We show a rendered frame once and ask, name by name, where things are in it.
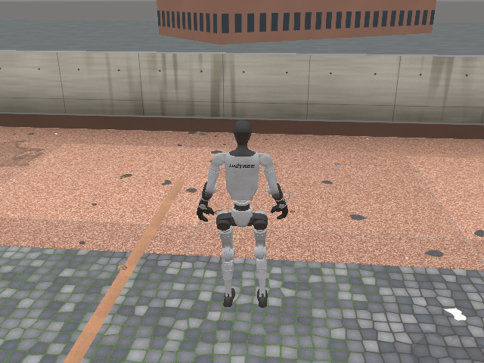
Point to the right robot hand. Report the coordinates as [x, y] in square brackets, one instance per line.
[277, 209]

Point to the robot right forearm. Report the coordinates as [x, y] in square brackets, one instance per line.
[279, 198]

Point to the robot right upper arm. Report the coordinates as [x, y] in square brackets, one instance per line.
[270, 174]

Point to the left robot foot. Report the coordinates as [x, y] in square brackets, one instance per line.
[228, 300]

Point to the robot left upper arm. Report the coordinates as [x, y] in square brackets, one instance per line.
[214, 170]

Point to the left robot hand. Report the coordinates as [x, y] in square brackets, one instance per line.
[200, 212]

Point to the robot head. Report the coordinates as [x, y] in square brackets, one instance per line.
[242, 131]

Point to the robot left forearm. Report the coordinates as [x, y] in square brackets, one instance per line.
[205, 198]

